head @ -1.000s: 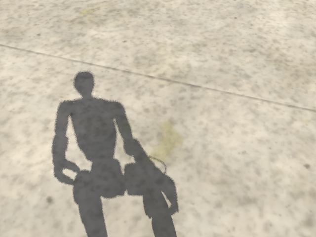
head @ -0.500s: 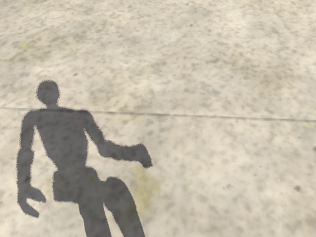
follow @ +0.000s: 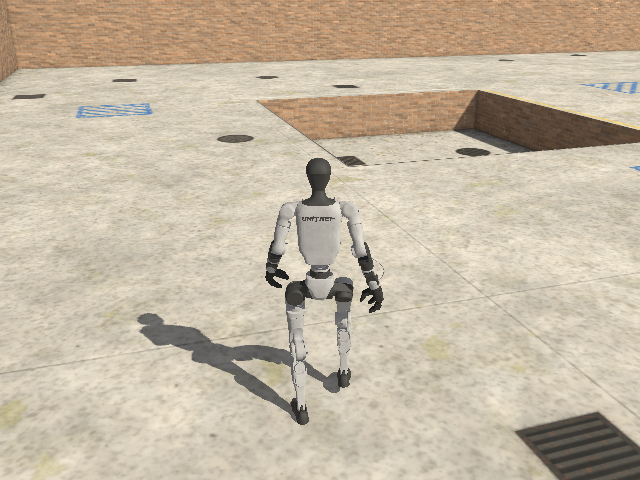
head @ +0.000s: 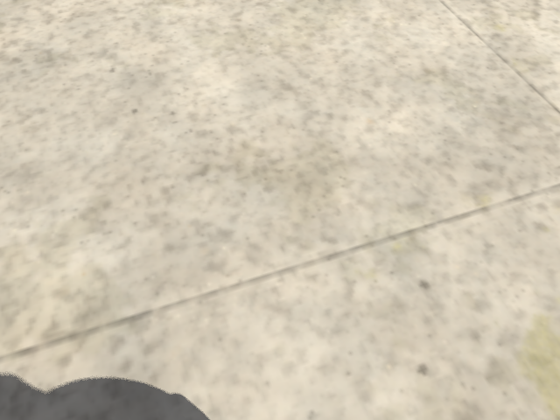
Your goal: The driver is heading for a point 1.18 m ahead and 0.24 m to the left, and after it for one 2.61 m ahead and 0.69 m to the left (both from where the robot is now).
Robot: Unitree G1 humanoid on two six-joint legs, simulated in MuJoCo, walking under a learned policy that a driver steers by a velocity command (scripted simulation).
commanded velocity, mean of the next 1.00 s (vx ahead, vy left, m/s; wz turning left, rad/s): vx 0.50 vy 0.00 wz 0.18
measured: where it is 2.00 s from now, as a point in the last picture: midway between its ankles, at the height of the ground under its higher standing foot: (196, 228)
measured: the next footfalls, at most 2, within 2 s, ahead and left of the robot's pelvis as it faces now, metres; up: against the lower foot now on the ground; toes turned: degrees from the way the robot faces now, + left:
right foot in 0.14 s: +0.23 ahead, -0.11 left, +0.00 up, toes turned -7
left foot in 0.70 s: +0.54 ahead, +0.05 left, +0.00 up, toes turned +9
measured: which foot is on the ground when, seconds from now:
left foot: down 0.00-0.16, up 0.18-0.68, down 0.70-1.00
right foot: up 0.00-0.12, down 0.14-0.68, up 0.70-1.00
